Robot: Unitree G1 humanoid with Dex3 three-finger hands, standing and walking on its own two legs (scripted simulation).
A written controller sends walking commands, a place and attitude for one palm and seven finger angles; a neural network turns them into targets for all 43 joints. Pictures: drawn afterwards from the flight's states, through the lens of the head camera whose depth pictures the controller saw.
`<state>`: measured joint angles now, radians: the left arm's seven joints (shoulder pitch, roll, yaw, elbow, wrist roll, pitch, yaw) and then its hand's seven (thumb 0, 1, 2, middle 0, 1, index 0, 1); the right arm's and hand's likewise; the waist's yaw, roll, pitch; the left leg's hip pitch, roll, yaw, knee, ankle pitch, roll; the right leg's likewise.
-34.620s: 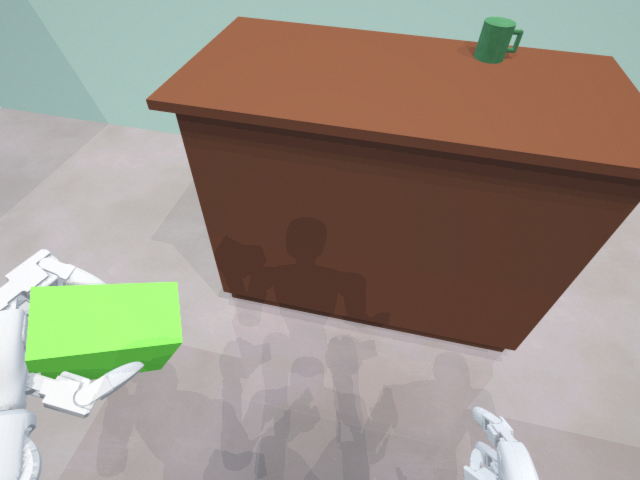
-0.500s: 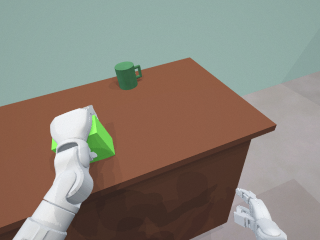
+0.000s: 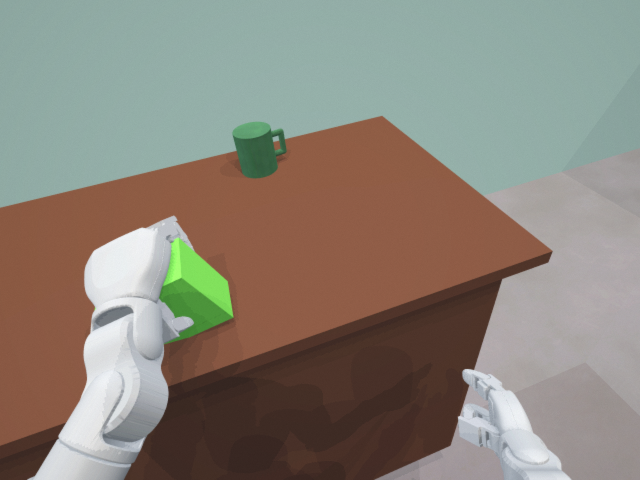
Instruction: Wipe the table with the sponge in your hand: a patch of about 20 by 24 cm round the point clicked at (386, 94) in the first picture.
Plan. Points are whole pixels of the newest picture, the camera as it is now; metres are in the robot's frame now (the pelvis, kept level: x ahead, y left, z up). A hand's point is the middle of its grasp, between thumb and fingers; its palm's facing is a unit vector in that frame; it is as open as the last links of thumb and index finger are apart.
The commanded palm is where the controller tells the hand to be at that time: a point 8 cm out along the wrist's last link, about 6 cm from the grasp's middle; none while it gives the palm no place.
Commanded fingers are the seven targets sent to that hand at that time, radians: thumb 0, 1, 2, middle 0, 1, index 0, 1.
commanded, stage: slide back across to the middle lane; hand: left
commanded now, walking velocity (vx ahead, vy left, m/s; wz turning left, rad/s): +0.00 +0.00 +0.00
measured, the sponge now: (177, 303) +0.29 +0.22 +0.12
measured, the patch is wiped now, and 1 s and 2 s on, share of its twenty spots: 1.00 1.00 1.00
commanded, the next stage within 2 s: wipe forward along the middle lane in 0.34 s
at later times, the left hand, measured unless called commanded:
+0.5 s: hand (110, 304) +0.25 +0.27 +0.16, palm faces +0.18 -0.12 -0.98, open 10.1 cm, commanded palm +0.21 +0.28 +0.21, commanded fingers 0.00 0.10 1.30 -1.20 -1.60 -1.20 -1.60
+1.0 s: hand (102, 286) +0.28 +0.31 +0.15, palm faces +0.01 -0.02 -1.00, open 10.0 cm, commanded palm +0.26 +0.31 +0.19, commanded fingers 0.00 0.10 1.30 -1.20 -1.60 -1.20 -1.60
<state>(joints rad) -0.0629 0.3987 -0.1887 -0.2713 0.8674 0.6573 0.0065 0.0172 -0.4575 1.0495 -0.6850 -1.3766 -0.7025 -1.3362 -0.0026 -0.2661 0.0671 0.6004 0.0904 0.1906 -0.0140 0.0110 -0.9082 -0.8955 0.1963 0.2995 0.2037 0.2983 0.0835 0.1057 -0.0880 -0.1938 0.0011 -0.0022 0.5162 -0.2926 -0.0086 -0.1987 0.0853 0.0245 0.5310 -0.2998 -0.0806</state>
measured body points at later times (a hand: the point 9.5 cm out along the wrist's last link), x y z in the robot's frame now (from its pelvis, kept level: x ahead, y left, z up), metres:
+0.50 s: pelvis -0.01 +0.00 +0.00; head -0.05 -0.06 +0.45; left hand +0.23 +0.27 +0.22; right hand +0.24 -0.21 -0.07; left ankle -0.01 +0.13 -0.73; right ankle -0.01 -0.07 -0.73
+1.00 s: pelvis -0.02 +0.00 +0.00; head -0.04 -0.05 +0.45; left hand +0.28 +0.30 +0.21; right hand +0.20 -0.22 -0.10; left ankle -0.01 +0.13 -0.73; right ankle -0.01 -0.07 -0.73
